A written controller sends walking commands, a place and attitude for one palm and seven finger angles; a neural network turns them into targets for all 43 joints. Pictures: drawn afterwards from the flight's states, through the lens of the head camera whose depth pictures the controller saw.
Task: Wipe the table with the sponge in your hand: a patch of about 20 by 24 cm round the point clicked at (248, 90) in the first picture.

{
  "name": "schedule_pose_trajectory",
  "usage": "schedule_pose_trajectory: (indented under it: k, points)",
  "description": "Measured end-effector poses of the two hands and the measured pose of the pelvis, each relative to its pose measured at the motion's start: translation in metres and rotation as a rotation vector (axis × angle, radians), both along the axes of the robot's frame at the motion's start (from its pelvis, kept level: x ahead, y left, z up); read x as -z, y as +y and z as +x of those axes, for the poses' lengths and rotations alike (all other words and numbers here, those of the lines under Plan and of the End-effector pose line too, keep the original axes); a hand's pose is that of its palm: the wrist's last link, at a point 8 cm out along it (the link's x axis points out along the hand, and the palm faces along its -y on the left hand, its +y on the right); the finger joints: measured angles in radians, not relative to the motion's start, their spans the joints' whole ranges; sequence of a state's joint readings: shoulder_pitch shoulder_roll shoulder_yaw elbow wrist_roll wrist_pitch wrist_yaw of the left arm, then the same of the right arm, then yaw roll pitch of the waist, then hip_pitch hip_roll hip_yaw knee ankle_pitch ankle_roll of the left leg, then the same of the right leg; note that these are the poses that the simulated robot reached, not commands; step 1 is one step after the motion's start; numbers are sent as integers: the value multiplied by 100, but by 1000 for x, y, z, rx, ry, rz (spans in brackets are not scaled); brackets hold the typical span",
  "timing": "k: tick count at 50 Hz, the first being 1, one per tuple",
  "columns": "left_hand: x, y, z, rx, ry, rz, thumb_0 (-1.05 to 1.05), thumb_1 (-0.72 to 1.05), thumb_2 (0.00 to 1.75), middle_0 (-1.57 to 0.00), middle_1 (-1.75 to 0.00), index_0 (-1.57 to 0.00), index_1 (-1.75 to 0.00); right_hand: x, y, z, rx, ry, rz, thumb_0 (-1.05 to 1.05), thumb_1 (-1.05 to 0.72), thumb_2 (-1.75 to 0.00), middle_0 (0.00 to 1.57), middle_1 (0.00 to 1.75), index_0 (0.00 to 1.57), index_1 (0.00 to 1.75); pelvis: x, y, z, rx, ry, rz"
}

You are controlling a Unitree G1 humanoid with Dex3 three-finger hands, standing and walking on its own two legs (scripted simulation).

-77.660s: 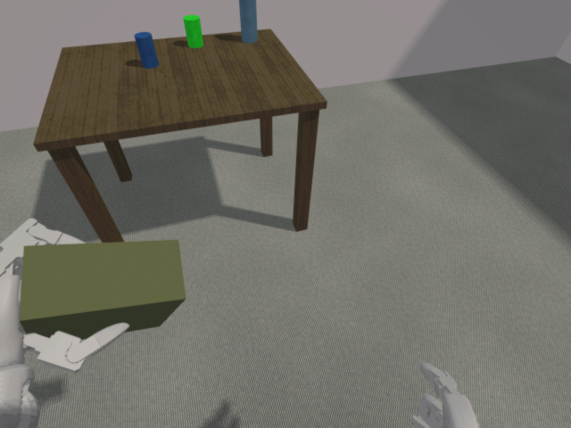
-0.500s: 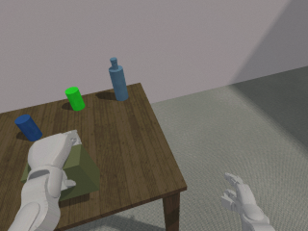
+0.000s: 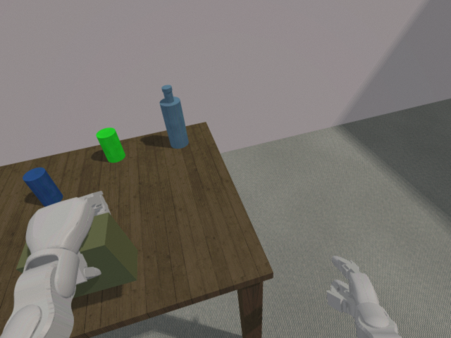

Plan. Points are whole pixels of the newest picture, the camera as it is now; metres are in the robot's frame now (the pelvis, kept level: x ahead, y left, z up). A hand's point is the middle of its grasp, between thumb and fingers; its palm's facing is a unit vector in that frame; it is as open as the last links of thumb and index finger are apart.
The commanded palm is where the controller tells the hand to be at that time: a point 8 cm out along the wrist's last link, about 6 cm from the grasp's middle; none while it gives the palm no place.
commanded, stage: bring the sponge back beside the body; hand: left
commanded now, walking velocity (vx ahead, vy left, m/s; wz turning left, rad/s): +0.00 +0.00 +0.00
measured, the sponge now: (92, 264) +0.20 +0.29 +0.04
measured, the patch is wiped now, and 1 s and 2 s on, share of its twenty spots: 1.00 1.00 1.00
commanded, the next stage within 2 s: step back with the hand held close in 0.96 s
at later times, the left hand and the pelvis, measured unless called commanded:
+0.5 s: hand (64, 251) +0.19 +0.30 +0.12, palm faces +0.10 -0.11 -0.99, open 10.4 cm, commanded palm +0.15 +0.29 +0.19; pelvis -0.01 +0.01 +0.00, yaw +0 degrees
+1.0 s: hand (64, 257) +0.18 +0.30 +0.11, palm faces +0.07 -0.13 -0.99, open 10.4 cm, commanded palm +0.14 +0.29 +0.19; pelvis -0.01 +0.01 +0.00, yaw +0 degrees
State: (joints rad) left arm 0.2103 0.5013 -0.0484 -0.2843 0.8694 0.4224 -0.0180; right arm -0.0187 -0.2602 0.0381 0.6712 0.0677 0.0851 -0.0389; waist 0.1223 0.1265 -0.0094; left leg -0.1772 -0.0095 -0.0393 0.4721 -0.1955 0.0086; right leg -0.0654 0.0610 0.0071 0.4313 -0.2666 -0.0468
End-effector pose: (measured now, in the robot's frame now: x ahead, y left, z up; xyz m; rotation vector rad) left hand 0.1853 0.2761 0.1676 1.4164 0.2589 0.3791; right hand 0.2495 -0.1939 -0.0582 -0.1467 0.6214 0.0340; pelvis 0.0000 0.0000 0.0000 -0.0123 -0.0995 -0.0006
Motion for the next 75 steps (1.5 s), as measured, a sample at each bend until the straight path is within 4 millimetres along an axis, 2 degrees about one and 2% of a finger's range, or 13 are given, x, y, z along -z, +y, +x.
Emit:
schedule_pose_trajectory:
  k: [6,13,25,33,45,55,56,57,59,64,67,70,75]
  points:
    - [1,7,-6,-52,13,-22,0,-55,104,-70,-134,-74,-131,-1,3,1,-4,-3,16,1,-90,-90,20,30,20,30,0,2,0,1,4,1]
    - [9,4,-15,-18,56,-32,0,-55,104,-70,-134,-74,-131,-4,5,3,-11,-14,-5,1,-90,-90,20,30,20,30,1,5,-2,-3,1,-1]
    - [-1,18,-24,-50,7,-10,0,-55,104,-70,-134,-74,-131,-5,15,1,-23,-18,3,1,-90,-90,20,30,20,30,0,9,-5,-4,-6,-5]
    - [7,14,-29,-19,50,-23,0,-55,104,-70,-134,-74,-131,-6,19,-1,-29,-23,-4,1,-90,-90,20,30,20,30,1,11,-7,-6,-4,-6]
    - [-2,22,-31,-49,4,-3,0,-55,104,-70,-134,-74,-131,-2,21,-4,-31,-13,1,1,-90,-90,20,30,20,30,1,12,-8,-7,-7,-7]
    - [6,11,-29,6,40,-9,0,-55,104,-70,-134,-74,-131,-4,16,-4,-24,-24,-13,1,-90,-90,20,30,20,30,1,11,-8,-5,-4,-8]
    - [5,14,-28,26,-15,-178,-1,-56,104,-70,-134,-74,-131,-6,15,-5,-22,-32,-14,1,-90,-90,20,30,20,30,1,11,-8,-6,0,-12]
    - [6,17,-27,61,-86,-373,-1,-56,104,-70,-134,-74,-131,-8,15,-7,-26,-49,-23,1,-90,-90,20,30,20,30,2,10,-8,-7,12,-16]
    - [9,22,-23,116,-194,-618,-1,-56,104,-70,-134,-74,-131,-10,14,-16,-29,-61,-39,1,-90,-90,20,30,20,30,2,9,-9,-2,39,-20]
    - [14,21,-8,224,-409,-891,-1,-56,104,-70,-134,-74,-131,0,-3,-56,32,40,-125,1,-90,-90,20,30,20,30,7,10,-6,-7,83,-30]
    - [8,16,-6,289,-467,-940,-1,-56,104,-70,-135,-74,-131,10,-18,-84,102,119,-168,1,-90,-90,20,30,20,30,8,17,-4,-5,106,-31]
    - [-3,18,-8,344,-462,-903,-1,-56,104,-70,-135,-74,-131,20,-28,-108,170,182,-191,1,-90,-90,20,30,20,30,10,26,-2,-2,127,-36]
    - [-11,42,-14,351,-450,-813,-1,-57,104,-70,-135,-74,-132,31,-29,-135,248,250,-189,1,-90,-90,20,30,20,30,11,37,-5,4,143,-40]
